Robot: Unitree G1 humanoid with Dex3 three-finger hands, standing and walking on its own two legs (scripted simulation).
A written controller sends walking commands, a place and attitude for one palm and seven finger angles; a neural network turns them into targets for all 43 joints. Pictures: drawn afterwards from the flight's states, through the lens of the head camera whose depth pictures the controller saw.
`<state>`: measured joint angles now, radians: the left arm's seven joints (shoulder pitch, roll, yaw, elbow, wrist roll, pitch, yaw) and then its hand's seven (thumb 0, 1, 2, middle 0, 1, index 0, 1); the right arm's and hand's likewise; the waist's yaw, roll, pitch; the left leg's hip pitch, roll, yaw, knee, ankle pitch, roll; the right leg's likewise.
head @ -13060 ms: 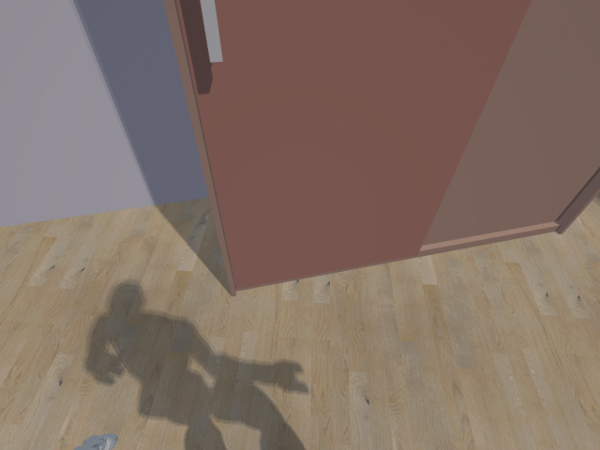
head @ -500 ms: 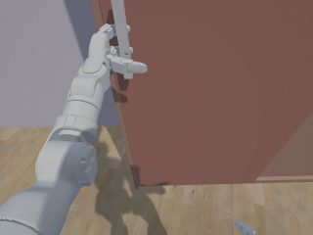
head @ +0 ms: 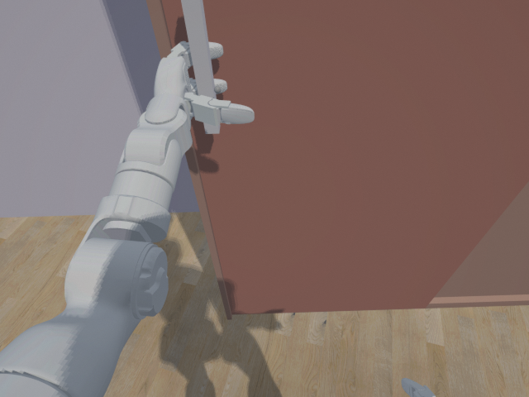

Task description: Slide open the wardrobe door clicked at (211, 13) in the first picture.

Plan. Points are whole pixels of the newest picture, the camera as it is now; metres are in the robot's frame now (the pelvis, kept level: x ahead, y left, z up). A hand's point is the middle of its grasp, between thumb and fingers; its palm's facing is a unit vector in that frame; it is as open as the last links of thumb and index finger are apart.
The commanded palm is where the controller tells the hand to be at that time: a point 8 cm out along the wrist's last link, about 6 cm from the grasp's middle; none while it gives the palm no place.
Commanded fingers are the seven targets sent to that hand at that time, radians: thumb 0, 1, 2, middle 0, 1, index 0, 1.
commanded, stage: slide the fingers in behind the handle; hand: left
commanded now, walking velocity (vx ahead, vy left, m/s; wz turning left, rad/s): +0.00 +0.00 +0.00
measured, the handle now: (204, 59) +0.53 +0.10 +0.27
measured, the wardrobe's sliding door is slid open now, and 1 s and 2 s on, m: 0.00 0.00 0.00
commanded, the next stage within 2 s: grip the handle and tug to test in 0.50 s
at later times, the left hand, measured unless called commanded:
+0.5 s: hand (219, 89) +0.47 +0.08 +0.25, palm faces +0.04 -1.00 -0.01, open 14.1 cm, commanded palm +0.44 +0.12 +0.25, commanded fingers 0.00 -0.50 0.30 -0.30 -1.20 -0.30 -1.20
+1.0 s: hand (216, 89) +0.46 +0.08 +0.25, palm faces +0.04 -1.00 +0.00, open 10.6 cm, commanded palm +0.43 +0.13 +0.25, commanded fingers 0.00 0.48 0.72 -0.41 -1.34 -0.41 -1.34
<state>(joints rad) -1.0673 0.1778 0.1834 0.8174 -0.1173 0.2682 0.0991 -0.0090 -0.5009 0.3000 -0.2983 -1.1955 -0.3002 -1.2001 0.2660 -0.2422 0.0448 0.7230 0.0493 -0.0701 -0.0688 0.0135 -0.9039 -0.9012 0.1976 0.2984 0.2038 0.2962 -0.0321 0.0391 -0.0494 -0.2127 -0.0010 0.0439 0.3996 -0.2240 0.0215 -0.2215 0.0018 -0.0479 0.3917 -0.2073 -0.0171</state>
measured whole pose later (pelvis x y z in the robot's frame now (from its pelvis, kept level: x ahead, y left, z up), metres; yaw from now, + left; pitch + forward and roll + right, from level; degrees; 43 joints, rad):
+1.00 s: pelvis +0.01 +0.00 +0.00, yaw +0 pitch +2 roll +0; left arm -1.00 0.16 0.16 0.70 -0.12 0.30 0.12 0.00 0.04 0.53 -0.31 -1.26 -0.30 -1.24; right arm 0.25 -0.23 0.04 0.70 0.05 -0.05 -0.06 0.01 -0.90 -0.90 0.20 0.30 0.20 0.30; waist -0.02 0.05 -0.05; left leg -0.19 -0.01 0.05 0.39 -0.23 0.02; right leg -0.20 0.00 -0.04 0.38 -0.21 -0.01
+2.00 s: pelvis +0.04 +0.00 +0.00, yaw -2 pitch +2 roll +1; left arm -0.71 0.15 0.17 0.22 -0.14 0.46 0.11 -0.01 0.75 0.78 -0.27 -1.34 -0.21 -1.26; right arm 0.19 -0.23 0.04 0.64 0.05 0.04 -0.02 0.01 -0.90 -0.90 0.20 0.30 0.20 0.30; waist -0.02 0.07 -0.07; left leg -0.12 -0.01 0.06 0.36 -0.24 0.02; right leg -0.14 0.00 -0.02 0.36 -0.24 -0.02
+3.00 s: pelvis +0.06 -0.10 -0.03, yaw +9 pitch -3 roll -1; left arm -0.96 0.20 0.07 0.41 -0.09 -0.05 0.12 -0.03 0.69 0.84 -0.50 -1.40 -0.25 -1.40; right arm 0.18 -0.23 -0.03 0.72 0.06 -0.05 -0.05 0.00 -0.92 -0.90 0.20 0.30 0.21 0.30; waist 0.05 0.09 0.21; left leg -0.31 0.10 -0.08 0.92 -0.53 -0.03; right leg -0.38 -0.04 -0.11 0.73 -0.29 -0.02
